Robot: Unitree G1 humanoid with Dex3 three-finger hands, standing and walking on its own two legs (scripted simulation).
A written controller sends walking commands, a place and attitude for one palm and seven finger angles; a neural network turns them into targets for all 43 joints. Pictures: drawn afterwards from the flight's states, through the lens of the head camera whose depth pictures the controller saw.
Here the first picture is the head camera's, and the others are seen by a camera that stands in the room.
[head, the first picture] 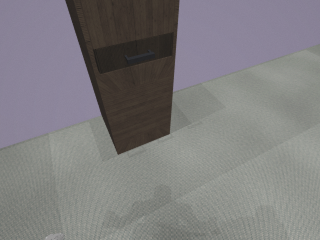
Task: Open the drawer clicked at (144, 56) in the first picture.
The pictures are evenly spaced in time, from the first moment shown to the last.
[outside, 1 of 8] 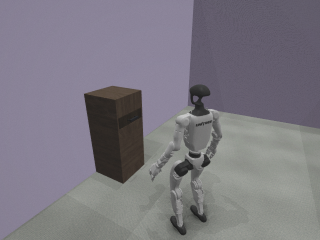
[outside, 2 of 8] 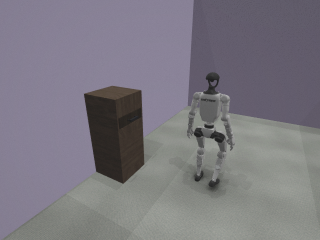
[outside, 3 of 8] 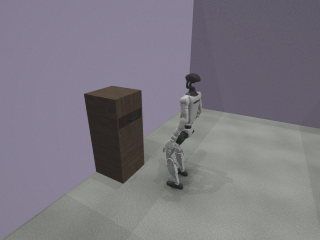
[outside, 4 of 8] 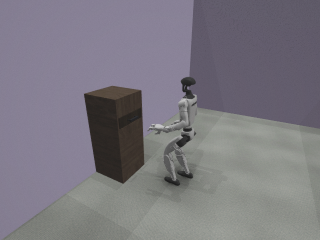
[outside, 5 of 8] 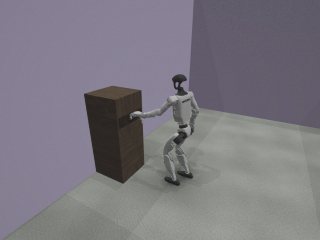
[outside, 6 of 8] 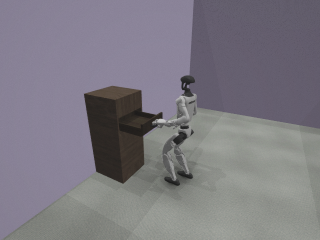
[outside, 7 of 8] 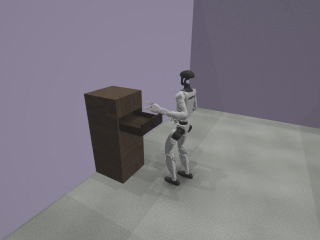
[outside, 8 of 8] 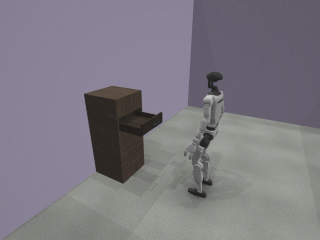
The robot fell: no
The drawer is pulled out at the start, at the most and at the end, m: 0.00 0.30 0.30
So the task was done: yes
